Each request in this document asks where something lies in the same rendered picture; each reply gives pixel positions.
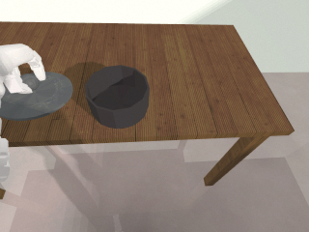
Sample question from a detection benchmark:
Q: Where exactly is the left robot hand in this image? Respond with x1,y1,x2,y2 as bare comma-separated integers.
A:
0,43,46,94

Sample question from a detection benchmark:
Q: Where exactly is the pot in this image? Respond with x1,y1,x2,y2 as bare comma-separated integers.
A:
85,65,150,129

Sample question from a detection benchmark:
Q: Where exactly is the lid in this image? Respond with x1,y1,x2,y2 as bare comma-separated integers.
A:
0,72,73,121

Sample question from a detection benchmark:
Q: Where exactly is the table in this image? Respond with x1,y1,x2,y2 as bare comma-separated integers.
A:
0,21,295,200

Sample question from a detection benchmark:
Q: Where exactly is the robot left upper arm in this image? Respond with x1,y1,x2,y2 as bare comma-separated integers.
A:
0,136,11,183

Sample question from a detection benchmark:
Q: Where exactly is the knob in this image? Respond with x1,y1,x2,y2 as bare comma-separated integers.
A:
20,73,40,91

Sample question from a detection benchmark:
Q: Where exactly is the robot left forearm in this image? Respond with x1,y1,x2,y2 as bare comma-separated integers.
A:
0,50,14,134

